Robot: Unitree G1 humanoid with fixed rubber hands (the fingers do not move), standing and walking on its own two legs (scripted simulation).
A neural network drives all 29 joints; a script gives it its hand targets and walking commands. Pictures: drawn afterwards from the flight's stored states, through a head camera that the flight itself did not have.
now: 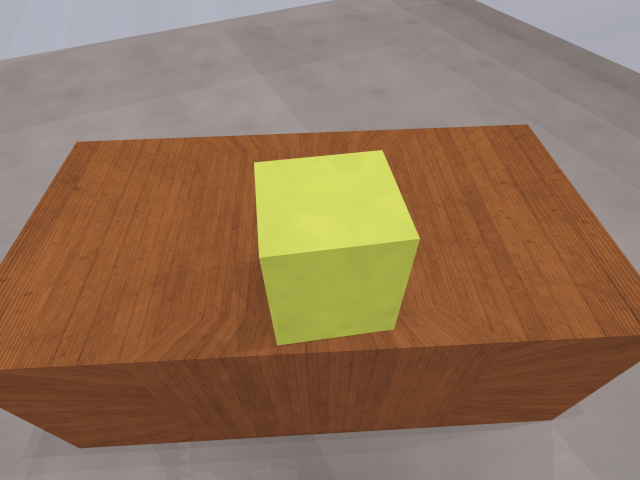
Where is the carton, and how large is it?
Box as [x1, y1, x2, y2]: [254, 150, 419, 344]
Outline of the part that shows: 382,150 254,162 259,259 277,344 392,329 394,327 419,238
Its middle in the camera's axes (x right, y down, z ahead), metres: +0.02 +0.02 +0.72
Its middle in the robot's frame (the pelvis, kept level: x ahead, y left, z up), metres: +0.51 -0.01 -0.08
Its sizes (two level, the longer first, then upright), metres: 0.232 0.217 0.272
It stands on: a pedestal, 0.56 m high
